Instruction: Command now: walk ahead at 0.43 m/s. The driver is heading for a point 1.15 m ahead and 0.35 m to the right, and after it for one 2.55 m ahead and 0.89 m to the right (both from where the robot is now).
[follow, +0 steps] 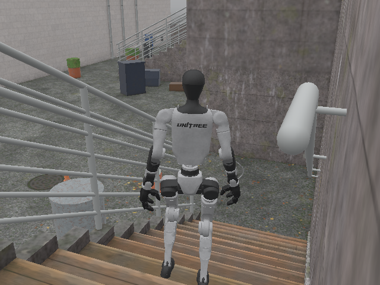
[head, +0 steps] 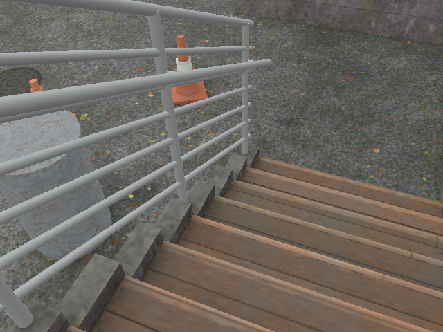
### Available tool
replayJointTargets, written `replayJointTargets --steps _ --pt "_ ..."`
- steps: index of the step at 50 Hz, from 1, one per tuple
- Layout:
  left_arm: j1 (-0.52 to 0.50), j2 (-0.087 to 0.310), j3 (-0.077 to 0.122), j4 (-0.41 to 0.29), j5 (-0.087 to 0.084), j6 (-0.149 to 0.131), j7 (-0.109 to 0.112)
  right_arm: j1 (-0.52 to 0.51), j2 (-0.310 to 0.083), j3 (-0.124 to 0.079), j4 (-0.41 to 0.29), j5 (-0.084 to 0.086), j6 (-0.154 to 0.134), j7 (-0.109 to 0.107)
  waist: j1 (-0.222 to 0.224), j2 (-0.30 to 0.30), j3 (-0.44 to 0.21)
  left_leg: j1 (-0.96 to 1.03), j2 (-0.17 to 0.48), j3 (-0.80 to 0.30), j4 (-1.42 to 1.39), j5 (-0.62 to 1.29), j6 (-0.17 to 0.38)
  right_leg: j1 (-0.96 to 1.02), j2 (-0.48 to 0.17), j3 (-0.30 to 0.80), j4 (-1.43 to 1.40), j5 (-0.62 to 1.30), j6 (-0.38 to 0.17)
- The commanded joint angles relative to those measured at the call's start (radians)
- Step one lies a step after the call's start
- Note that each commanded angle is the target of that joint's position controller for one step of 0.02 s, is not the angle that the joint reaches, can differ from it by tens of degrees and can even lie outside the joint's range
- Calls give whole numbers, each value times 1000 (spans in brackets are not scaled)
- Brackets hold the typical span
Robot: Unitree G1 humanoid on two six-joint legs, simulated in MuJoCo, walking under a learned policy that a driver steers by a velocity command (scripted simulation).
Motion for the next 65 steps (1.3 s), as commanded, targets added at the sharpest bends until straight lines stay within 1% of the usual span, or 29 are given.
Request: replayJointTargets --steps 1,4,6,10,18,20,21,22,23,24,25,27,29,31,36,45,47,48,49,50,51,52,53,55,58,59,61,63,65 --pt "153 136 23 3 -10 -4 4 -109 -64 -6 -86 -16 -24 -7 3 -65 158 -537 71 -88 80 155 -3 342 -333 455 -287 714 -83" --pt "93 102 -1 -9 16 -1 11 -76 -54 -10 -71 -28 3 22 -54 -81 126 -293 90 16 53 431 -31 126 -234 307 -308 746 -68" --pt "157 77 -18 11 1 -20 27 -148 -66 -13 -98 -17 -8 34 -27 -101 159 -345 104 -13 -155 632 -26 196 -183 247 -305 578 -41" --pt "162 87 -30 19 -17 -29 50 -380 -9 5 -191 -66 -27 89 51 -88 207 109 36 108 -528 1095 -13 -141 -94 102 -315 277 10" --pt "187 81 -25 41 -28 37 64 -421 -19 17 -243 -31 -20 121 109 -67 225 -15 102 52 -799 706 -38 234 -141 238 145 450 -73" --pt "134 96 -23 67 -30 32 46 -85 -67 -13 -120 -32 -43 112 -64 -37 101 370 96 101 -847 784 7 125 -103 209 528 601 -78" --pt "137 80 -17 87 -22 8 15 149 -97 -30 -34 -49 -38 112 -147 67 -16 755 167 49 -716 997 67 -164 7 157 890 322 -34" --pt "268 11 -33 93 -30 -11 -11 239 -116 -10 -18 -58 -35 120 -106 181 -204 1111 335 -89 -350 1247 165 -474 73 222 1205 -376 -11" --pt "322 88 -26 71 -56 -29 -25 237 -130 -17 -40 -40 -19 113 -111 235 -308 1165 421 -214 -322 1123 248 -587 17 320 1222 -359 9" --pt "201 97 -28 -27 -72 -36 -18 192 -214 -50 -30 -9 -11 104 -113 248 -275 1105 511 -434 -529 447 350 -748 -29 260 1180 -215 27" --pt "51 161 -9 -81 -70 -32 9 49 -125 -26 -67 -14 -9 94 -73 73 -108 827 460 -442 -699 44 305 -746 -93 189 954 32 20" --pt "-15 138 1 -86 -32 2 48 -105 -49 2 -87 -64 -42 75 7 -82 106 326 409 -383 -770 224 251 -543 -114 211 800 279 42" --pt "45 63 5 -96 -11 15 57 -85 -34 14 -45 -48 -57 54 50 -43 157 140 341 -237 -741 385 193 -421 -160 241 523 252 92" --pt "67 68 8 -100 -15 14 44 9 -128 -11 -3 -87 -59 28 52 23 59 183 324 -190 -690 517 192 -383 -140 201 529 405 105" --pt "-169 57 9 -192 11 17 -7 41 -35 21 40 -38 -57 -20 5 60 115 141 192 52 -540 198 72 -317 -90 194 41 1018 44" --pt "-323 71 0 -281 -42 42 -66 157 -109 0 82 -39 2 -13 -117 30 246 319 348 -21 -173 199 32 -295 -123 108 -247 745 -6" --pt "32 131 44 -170 -35 51 -52 47 -134 -10 73 -39 -11 16 83 -28 119 168 295 79 190 429 -16 173 -71 45 -300 668 -98" --pt "165 225 68 -120 -7 50 -44 42 -149 -22 55 -46 -32 15 151 -238 56 -9 135 205 712 245 -84 428 -79 42 -260 1067 -153" --pt "182 261 48 -107 -3 39 -53 225 -65 0 34 -60 -69 42 36 -460 -86 -386 68 112 1047 -427 -137 734 -239 316 15 1346 -283" --pt "205 218 40 -121 -34 60 -55 212 -118 -4 20 -45 -86 53 71 -389 -222 -433 95 35 1067 -437 -151 757 -296 439 -33 1179 -334" --pt "199 271 56 -116 -47 67 -42 54 -107 -1 -89 -7 -92 41 87 -308 -205 -561 66 50 1032 -362 -164 718 -367 640 -237 789 -395" --pt "118 260 52 -119 -25 63 -30 -69 -81 6 -127 27 -77 19 53 -69 -91 -622 119 15 827 -182 -129 565 -391 764 -337 318 -364" --pt "-22 224 34 -180 -2 53 -26 -132 -100 -3 -154 14 -55 -5 -1 7 33 -584 138 -8 747 -110 -121 349 -383 806 -338 278 -338" --pt "-177 130 -2 -235 16 11 -23 -8 -115 -25 -106 -27 -29 -10 -120 45 95 -418 184 -94 443 146 -100 37 -287 658 -279 415 -254" --pt "-168 170 10 -224 -2 11 32 -96 -40 -18 -162 -107 -25 -9 -108 -78 56 -63 132 4 18 423 -160 -203 -118 413 -268 708 -216" --pt "-135 180 13 -210 15 17 38 0 -44 -21 -124 -84 -30 10 -126 -113 -4 2 112 8 96 554 -160 -178 -120 412 -228 771 -223" --pt "2 124 8 -172 -21 8 45 -126 -96 -40 -182 -57 -35 29 -52 -92 46 -266 135 -95 -26 642 -136 49 -120 500 -161 562 -225" --pt "120 101 4 -142 -38 6 50 -286 -93 -36 -250 -58 -50 44 13 -78 94 -467 129 -150 -188 606 -107 239 -143 619 -121 397 -235" --pt "8 123 3 -188 -28 21 81 -364 -66 -22 -296 -102 -76 68 2 -18 136 -9 53 -30 -507 980 -94 -181 0 441 -65 171 -156"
